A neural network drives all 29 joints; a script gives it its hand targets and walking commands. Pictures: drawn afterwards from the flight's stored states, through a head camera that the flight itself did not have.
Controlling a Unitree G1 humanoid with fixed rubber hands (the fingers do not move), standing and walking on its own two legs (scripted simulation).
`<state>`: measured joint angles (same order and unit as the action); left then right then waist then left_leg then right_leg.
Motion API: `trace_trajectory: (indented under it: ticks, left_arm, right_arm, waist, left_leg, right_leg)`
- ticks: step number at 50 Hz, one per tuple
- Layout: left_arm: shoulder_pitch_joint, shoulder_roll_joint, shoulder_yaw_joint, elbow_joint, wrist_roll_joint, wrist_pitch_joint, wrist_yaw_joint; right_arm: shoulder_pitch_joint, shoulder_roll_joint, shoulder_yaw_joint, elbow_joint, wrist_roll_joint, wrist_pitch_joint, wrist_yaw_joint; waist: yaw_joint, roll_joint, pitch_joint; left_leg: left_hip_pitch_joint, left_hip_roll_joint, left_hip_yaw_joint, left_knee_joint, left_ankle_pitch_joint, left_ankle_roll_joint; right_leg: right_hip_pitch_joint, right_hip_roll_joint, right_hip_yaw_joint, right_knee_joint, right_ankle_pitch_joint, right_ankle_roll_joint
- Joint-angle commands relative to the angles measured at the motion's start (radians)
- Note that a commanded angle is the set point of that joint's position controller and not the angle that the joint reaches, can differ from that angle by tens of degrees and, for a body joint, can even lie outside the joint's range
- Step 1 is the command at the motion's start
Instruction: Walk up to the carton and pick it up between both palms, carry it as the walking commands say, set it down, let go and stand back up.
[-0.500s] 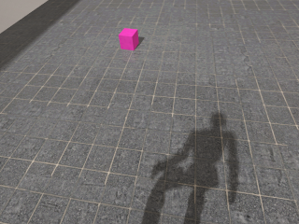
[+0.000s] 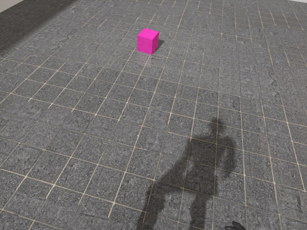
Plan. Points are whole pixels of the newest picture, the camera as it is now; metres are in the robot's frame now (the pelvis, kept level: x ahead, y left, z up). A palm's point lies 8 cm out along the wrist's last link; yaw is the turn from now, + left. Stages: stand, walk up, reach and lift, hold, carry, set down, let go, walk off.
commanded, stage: walk up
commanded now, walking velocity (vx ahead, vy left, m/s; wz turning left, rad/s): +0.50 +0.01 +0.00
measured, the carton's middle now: (148, 41) +2.08 +0.16 -0.68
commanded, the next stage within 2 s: none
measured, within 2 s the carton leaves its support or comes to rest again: neither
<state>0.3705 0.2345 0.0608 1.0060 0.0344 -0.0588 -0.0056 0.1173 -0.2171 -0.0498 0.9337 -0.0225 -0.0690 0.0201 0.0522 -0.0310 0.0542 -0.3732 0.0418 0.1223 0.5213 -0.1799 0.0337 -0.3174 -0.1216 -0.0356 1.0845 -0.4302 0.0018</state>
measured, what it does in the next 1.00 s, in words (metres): walks ahead: right foot, then left foot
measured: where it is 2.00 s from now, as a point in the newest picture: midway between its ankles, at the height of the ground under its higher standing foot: (149, 128)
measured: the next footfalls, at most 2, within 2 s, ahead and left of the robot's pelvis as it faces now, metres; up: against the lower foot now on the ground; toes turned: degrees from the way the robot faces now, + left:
right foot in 0.44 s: +0.36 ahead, -0.15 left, +0.00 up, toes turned -8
left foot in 0.96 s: +0.59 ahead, +0.16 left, +0.00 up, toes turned +9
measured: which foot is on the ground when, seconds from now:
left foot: down 0.00-0.44, up 0.46-0.94, down 0.96-1.00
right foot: up 0.00-0.42, down 0.44-0.96, up 0.98-1.00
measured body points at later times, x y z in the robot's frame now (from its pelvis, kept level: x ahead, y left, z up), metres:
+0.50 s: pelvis +0.24 -0.05 -0.01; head +0.27 -0.07 +0.44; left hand +0.41 +0.18 -0.12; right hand +0.15 -0.28 -0.16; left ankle +0.08 +0.10 -0.68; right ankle +0.32 -0.15 -0.73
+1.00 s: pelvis +0.47 +0.04 -0.01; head +0.51 +0.05 +0.44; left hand +0.37 +0.28 -0.15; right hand +0.66 -0.19 -0.12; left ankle +0.56 +0.16 -0.74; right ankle +0.32 -0.14 -0.71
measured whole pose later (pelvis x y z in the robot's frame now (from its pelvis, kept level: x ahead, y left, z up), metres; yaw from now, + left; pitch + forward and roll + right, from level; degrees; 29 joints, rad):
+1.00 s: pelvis +0.47 +0.04 -0.01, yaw +0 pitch +1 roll +0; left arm 0.48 0.21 0.06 1.05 0.03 -0.06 0.00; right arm 0.03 -0.21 -0.05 0.90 -0.04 -0.06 0.04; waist 0.09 -0.02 0.06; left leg -0.43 0.07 0.13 0.55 -0.11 0.01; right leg -0.11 -0.15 -0.08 0.68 -0.48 0.04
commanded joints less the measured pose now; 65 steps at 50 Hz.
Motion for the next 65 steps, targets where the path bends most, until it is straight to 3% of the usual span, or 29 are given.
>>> trace_trajectory:
  ticks: [1, 3, 6, 11, 13, 17, 19, 21, 22, 23, 24, 26, 27, 28, 30, 32, 36, 44, 46, 47, 48, 49, 50, 51, 53, 55, 58, 60, 65]
  left_arm:
    - [0.015, 0.038, 0.002, -0.037, 0.002, -0.013, -0.015]
    - [0.017, 0.023, 0.010, -0.022, 0.002, 0.018, -0.021]
    - [-0.065, 0.025, 0.023, -0.042, 0.000, 0.053, -0.032]
    - [-0.288, 0.010, 0.013, -0.119, -0.010, 0.057, -0.052]
    - [-0.369, -0.004, 0.001, -0.160, -0.018, 0.048, -0.057]
    - [-0.436, -0.002, 0.002, -0.190, -0.021, 0.032, -0.049]
    - [-0.410, 0.008, 0.003, -0.187, -0.017, 0.018, -0.039]
    - [-0.236, 0.031, 0.015, -0.127, -0.011, -0.003, -0.020]
    - [-0.058, 0.100, 0.035, -0.071, -0.001, -0.015, -0.005]
    - [0.157, 0.268, 0.073, -0.034, 0.000, -0.012, 0.016]
    - [0.152, 0.321, 0.081, -0.020, -0.010, 0.005, 0.016]
    - [-0.039, 0.168, 0.044, -0.034, -0.006, -0.005, 0.016]
    - [-0.081, 0.113, 0.028, -0.035, -0.012, -0.010, 0.013]
    - [-0.093, 0.076, 0.017, -0.034, -0.018, -0.015, 0.011]
    - [-0.043, 0.059, 0.012, -0.019, -0.025, -0.027, 0.007]
    - [0.011, 0.067, 0.013, -0.001, -0.023, -0.038, 0.005]
    - [0.071, 0.092, 0.028, -0.006, -0.017, -0.039, 0.013]
    - [0.126, 0.141, 0.049, -0.002, -0.011, -0.025, 0.030]
    - [0.107, 0.149, 0.047, -0.005, -0.013, -0.015, 0.028]
    - [0.100, 0.111, 0.030, 0.005, -0.016, -0.011, 0.018]
    - [0.121, 0.065, 0.014, 0.019, -0.012, -0.008, 0.011]
    - [0.130, -0.002, -0.009, -0.023, -0.007, -0.014, 0.002]
    - [0.100, 0.013, 0.004, -0.055, -0.003, -0.013, 0.005]
    - [0.037, 0.042, 0.010, -0.059, -0.004, -0.015, 0.001]
    - [-0.006, 0.024, 0.004, -0.029, 0.001, -0.023, -0.010]
    - [0.043, 0.010, 0.015, 0.008, 0.000, 0.005, -0.015]
    - [-0.013, 0.005, 0.025, -0.012, -0.003, 0.046, -0.029]
    - [-0.103, 0.007, 0.025, -0.046, -0.003, 0.055, -0.041]
    - [-0.324, -0.013, 0.010, -0.127, -0.015, 0.051, -0.057]
  right_arm:
    - [0.175, -0.113, -0.024, 0.024, 0.009, -0.021, -0.013]
    - [0.201, -0.085, -0.010, 0.045, 0.010, -0.040, -0.009]
    - [0.278, -0.108, -0.014, 0.072, 0.011, -0.049, -0.013]
    - [0.344, -0.081, -0.011, 0.093, 0.002, -0.043, -0.017]
    - [0.350, -0.069, -0.010, 0.103, 0.003, -0.038, -0.021]
    - [0.399, -0.099, -0.018, 0.134, -0.005, -0.026, -0.029]
    - [0.404, -0.111, -0.024, 0.148, -0.002, -0.017, -0.035]
    - [0.392, -0.124, -0.030, 0.160, 0.006, -0.008, -0.038]
    - [0.408, -0.102, -0.022, 0.162, 0.012, -0.007, -0.038]
    - [0.443, -0.051, -0.022, 0.124, 0.030, -0.007, -0.031]
    - [0.453, -0.060, -0.047, 0.117, 0.008, -0.006, -0.025]
    - [0.349, -0.024, -0.033, 0.108, 0.000, -0.003, -0.010]
    - [0.316, -0.009, -0.027, 0.105, -0.002, 0.000, -0.006]
    - [0.315, 0.002, -0.027, 0.109, -0.002, 0.012, 0.000]
    - [0.316, 0.014, -0.024, 0.110, -0.007, 0.035, 0.012]
    - [0.261, 0.009, -0.019, 0.091, -0.010, 0.052, 0.021]
    - [0.073, -0.018, -0.014, 0.014, -0.008, 0.064, 0.041]
    - [-0.115, -0.041, -0.012, -0.087, -0.006, 0.049, 0.055]
    - [-0.068, -0.066, -0.020, -0.079, -0.009, 0.042, 0.046]
    - [0.025, -0.064, -0.019, -0.048, -0.016, 0.023, 0.031]
    - [0.195, -0.115, -0.037, 0.016, -0.018, 0.002, 0.014]
    - [0.368, -0.227, -0.062, 0.045, -0.022, -0.008, -0.006]
    - [0.449, -0.307, -0.082, 0.072, -0.004, 0.003, -0.013]
    - [0.361, -0.258, -0.072, 0.066, 0.006, 0.008, -0.012]
    - [0.194, -0.139, -0.041, 0.035, -0.003, -0.010, -0.010]
    - [0.169, -0.100, -0.023, 0.037, 0.005, -0.033, -0.009]
    - [0.234, -0.098, -0.017, 0.070, 0.010, -0.047, -0.012]
    - [0.269, -0.089, -0.016, 0.086, 0.004, -0.046, -0.014]
    - [0.343, -0.078, -0.015, 0.104, 0.001, -0.044, -0.019]
  waist:
    - [-0.059, 0.116, -0.085]
    - [-0.037, 0.127, -0.068]
    - [-0.044, 0.122, -0.037]
    - [-0.088, 0.178, 0.064]
    - [-0.099, 0.220, 0.081]
    - [-0.127, 0.169, 0.098]
    - [-0.113, 0.163, 0.077]
    - [-0.038, 0.106, -0.025]
    - [0.028, 0.039, -0.148]
    - [0.091, -0.186, -0.282]
    - [0.055, -0.212, -0.325]
    - [-0.019, -0.090, -0.100]
    - [-0.044, -0.072, -0.066]
    - [-0.062, -0.092, -0.053]
    - [-0.065, -0.118, -0.041]
    - [-0.060, -0.125, -0.019]
    - [-0.025, -0.140, 0.042]
    - [0.016, -0.145, 0.084]
    - [-0.003, -0.140, 0.052]
    - [-0.054, -0.105, -0.029]
    - [-0.113, 0.015, -0.138]
    - [-0.175, 0.313, -0.259]
    - [-0.199, 0.404, -0.321]
    - [-0.164, 0.289, -0.228]
    - [-0.088, 0.133, -0.090]
    - [-0.044, 0.086, -0.069]
    - [-0.033, 0.151, -0.036]
    - [-0.048, 0.187, -0.002]
    - [-0.099, 0.184, 0.080]
  left_leg:
    - [0.314, 0.281, -0.364, -0.317, 0.065, 0.087]
    - [0.264, 0.267, -0.283, -0.321, 0.232, 0.066]
    - [0.287, 0.277, -0.245, -0.315, 0.350, 0.056]
    - [0.301, 0.247, -0.173, -0.388, 0.137, 0.061]
    - [0.262, 0.194, -0.108, -0.422, 0.033, 0.063]
    - [0.310, 0.213, -0.118, -0.393, 0.127, 0.084]
    - [0.343, 0.219, -0.121, -0.318, 0.230, 0.080]
    - [0.321, 0.163, -0.048, -0.071, 0.406, 0.051]
    - [0.154, 0.121, -0.024, 0.155, 0.297, 0.024]
    - [-0.143, 0.015, -0.010, 0.496, -0.268, -0.019]
    - [-0.218, -0.012, -0.170, 0.653, -0.377, -0.029]
    - [-0.254, 0.067, -0.174, 0.724, -0.191, -0.035]
    - [-0.219, 0.088, -0.167, 0.691, -0.114, -0.041]
    - [-0.182, 0.098, -0.157, 0.656, -0.071, -0.049]
    - [-0.170, 0.082, -0.123, 0.632, -0.024, -0.057]
    - [-0.209, 0.083, -0.102, 0.579, 0.011, -0.064]
    - [-0.269, 0.092, -0.082, 0.357, 0.092, -0.080]
    - [-0.092, 0.077, -0.039, 0.021, 0.117, -0.067]
    - [0.012, 0.058, -0.023, -0.014, 0.032, -0.057]
    - [0.192, 0.028, 0.023, -0.077, 0.031, -0.057]
    - [0.451, 0.030, 0.013, -0.057, 0.000, -0.044]
    - [0.657, 0.314, -0.348, -0.137, -0.162, 0.027]
    - [0.659, 0.442, -0.655, -0.318, -0.310, 0.120]
    - [0.563, 0.419, -0.614, -0.322, -0.337, 0.141]
    - [0.366, 0.318, -0.434, -0.312, -0.106, 0.104]
    - [0.266, 0.310, -0.342, -0.314, 0.101, 0.069]
    - [0.249, 0.275, -0.237, -0.317, 0.239, 0.050]
    - [0.257, 0.260, -0.199, -0.339, 0.191, 0.053]
    - [0.283, 0.237, -0.124, -0.397, 0.093, 0.054]
  right_leg:
    - [-0.320, -0.052, 0.048, 0.123, 0.144, -0.006]
    - [-0.265, -0.038, 0.035, 0.075, 0.182, 0.022]
    - [-0.308, -0.024, 0.038, 0.020, 0.257, 0.042]
    - [-0.374, -0.013, 0.009, -0.201, 0.373, 0.048]
    - [-0.288, -0.006, -0.037, -0.340, 0.396, 0.046]
    - [-0.202, 0.019, -0.080, -0.464, 0.321, 0.026]
    - [-0.147, 0.035, -0.089, -0.514, 0.258, 0.008]
    - [0.087, 0.093, -0.146, -0.626, 0.243, -0.002]
    - [0.378, 0.008, -0.055, -0.609, 0.227, -0.021]
    - [0.599, -0.389, 0.441, -0.704, 0.129, -0.092]
    - [0.560, -0.449, 0.717, -0.835, 0.188, -0.135]
    - [0.319, -0.338, 0.449, -0.822, 0.195, -0.114]
    - [0.232, -0.280, 0.327, -0.835, 0.238, -0.095]
    - [0.168, -0.241, 0.232, -0.847, 0.287, -0.076]
    - [0.138, -0.206, 0.132, -0.843, 0.412, -0.066]
    - [0.139, -0.197, 0.083, -0.849, 0.478, -0.068]
    - [0.149, -0.191, 0.054, -0.921, 0.343, -0.088]
    - [0.206, -0.215, 0.007, -0.948, 0.318, -0.073]
    - [0.202, -0.208, -0.018, -0.876, 0.356, -0.065]
    - [0.162, -0.132, -0.093, -0.724, 0.362, -0.049]
    - [0.045, -0.050, -0.123, -0.480, 0.319, -0.031]
    - [-0.188, 0.010, -0.108, -0.133, -0.069, 0.003]
    - [-0.347, 0.070, -0.007, 0.083, -0.182, -0.013]
    - [-0.408, 0.012, 0.045, 0.185, -0.094, -0.024]
    - [-0.369, -0.038, 0.045, 0.167, 0.111, -0.023]
    - [-0.288, -0.050, 0.056, 0.120, 0.176, 0.009]
    - [-0.286, -0.035, 0.043, 0.047, 0.241, 0.039]
    - [-0.326, -0.031, 0.029, -0.022, 0.295, 0.043]
    - [-0.332, -0.013, -0.021, -0.326, 0.396, 0.044]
